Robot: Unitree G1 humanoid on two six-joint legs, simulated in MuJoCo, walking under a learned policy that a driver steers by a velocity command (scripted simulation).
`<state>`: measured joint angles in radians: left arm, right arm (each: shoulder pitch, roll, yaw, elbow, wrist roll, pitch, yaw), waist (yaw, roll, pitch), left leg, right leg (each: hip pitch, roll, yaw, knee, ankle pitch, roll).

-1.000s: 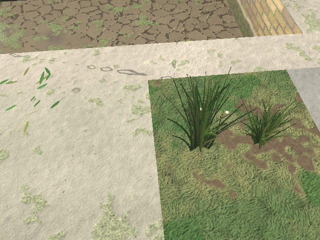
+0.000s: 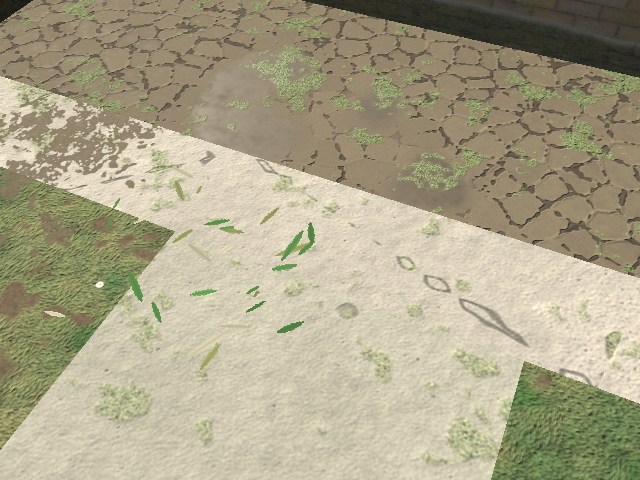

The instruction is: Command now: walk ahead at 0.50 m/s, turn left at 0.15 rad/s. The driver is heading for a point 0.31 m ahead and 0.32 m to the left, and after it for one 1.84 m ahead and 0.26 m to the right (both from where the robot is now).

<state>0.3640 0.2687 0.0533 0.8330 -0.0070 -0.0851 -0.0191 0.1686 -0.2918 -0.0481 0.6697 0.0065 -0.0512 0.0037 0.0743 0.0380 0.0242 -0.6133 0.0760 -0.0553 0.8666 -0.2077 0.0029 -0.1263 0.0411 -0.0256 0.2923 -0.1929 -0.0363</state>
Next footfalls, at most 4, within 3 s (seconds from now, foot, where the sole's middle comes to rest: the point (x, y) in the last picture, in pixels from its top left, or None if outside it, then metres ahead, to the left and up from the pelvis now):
0.20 left None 0.27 0.15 -0.78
0.66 right None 0.46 -0.03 -0.78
1.04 left None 0.37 0.20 -0.78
1.50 right None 0.35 -0.05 -0.78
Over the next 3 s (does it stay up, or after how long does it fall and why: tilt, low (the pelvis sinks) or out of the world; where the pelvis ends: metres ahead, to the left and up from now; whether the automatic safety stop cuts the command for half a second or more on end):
stays up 0.36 0.09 -0.01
